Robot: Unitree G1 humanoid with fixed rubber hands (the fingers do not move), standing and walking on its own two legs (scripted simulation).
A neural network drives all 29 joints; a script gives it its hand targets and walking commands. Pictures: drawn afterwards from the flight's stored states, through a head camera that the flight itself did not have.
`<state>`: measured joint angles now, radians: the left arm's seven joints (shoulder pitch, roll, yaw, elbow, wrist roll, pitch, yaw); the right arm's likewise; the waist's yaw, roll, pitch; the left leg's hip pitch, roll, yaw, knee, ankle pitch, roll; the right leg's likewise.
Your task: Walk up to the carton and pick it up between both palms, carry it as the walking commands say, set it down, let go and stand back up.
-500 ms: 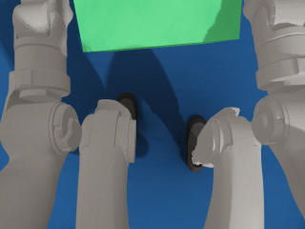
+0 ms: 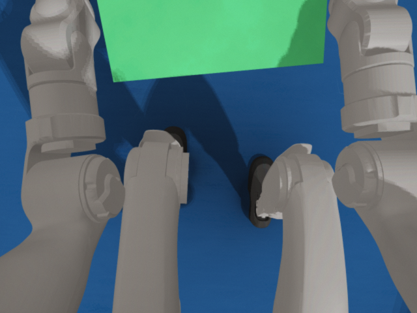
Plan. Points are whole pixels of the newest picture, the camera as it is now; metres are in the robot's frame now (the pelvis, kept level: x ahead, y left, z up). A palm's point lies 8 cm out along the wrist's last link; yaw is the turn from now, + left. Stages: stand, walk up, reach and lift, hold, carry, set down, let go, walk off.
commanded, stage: reach and lift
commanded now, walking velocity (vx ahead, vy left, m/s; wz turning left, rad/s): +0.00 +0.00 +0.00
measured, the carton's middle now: out of the picture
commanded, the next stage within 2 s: none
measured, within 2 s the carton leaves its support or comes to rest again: neither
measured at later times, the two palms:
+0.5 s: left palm out of the picture +0.51 +0.24 -0.06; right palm out of the picture +0.56 -0.10 -0.06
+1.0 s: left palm out of the picture +0.49 +0.23 +0.01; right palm out of the picture +0.54 -0.10 +0.01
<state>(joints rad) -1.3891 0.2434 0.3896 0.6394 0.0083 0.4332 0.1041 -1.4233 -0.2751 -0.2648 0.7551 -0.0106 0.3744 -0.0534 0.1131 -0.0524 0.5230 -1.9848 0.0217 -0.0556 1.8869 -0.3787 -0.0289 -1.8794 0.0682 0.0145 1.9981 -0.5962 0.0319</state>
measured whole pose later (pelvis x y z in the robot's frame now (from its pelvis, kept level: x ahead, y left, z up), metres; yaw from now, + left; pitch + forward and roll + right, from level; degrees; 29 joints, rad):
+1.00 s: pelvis -0.01 +0.00 +0.10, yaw +1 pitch +20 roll -1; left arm -1.21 0.14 0.42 0.46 0.07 0.51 0.10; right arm -1.26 -0.22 -0.30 0.64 -0.04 0.44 -0.02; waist 0.10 -0.04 0.52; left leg -1.58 0.02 -0.06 1.56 -0.33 -0.04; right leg -1.49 0.06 0.02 1.66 -0.52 0.02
